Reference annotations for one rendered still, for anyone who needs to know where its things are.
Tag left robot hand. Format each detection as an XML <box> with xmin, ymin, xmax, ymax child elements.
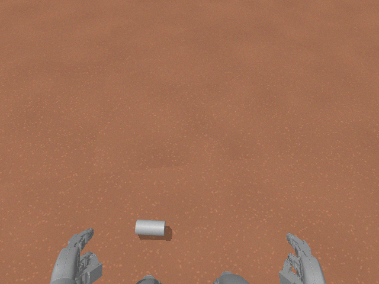
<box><xmin>50</xmin><ymin>228</ymin><xmax>102</xmax><ymax>284</ymax></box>

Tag can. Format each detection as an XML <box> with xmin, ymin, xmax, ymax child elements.
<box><xmin>135</xmin><ymin>220</ymin><xmax>165</xmax><ymax>236</ymax></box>

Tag right robot hand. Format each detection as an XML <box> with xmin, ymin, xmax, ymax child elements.
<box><xmin>279</xmin><ymin>233</ymin><xmax>326</xmax><ymax>284</ymax></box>

